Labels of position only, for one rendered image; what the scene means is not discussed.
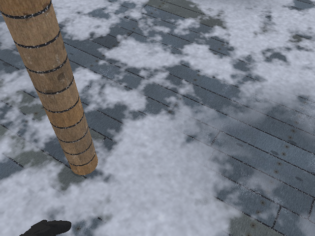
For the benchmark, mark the left robot hand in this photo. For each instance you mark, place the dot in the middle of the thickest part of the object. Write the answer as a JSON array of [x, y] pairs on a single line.
[[48, 228]]

